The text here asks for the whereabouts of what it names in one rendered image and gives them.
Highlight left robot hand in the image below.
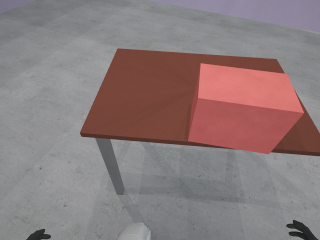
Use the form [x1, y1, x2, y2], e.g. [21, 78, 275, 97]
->
[26, 229, 51, 240]

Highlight left robot thigh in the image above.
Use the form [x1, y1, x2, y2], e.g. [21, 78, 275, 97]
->
[115, 223, 151, 240]

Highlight table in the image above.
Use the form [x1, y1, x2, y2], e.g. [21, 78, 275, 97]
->
[80, 48, 320, 195]

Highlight right robot hand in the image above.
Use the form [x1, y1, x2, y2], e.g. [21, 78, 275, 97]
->
[286, 220, 318, 240]

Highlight carton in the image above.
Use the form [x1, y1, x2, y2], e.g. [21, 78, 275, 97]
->
[188, 63, 304, 155]

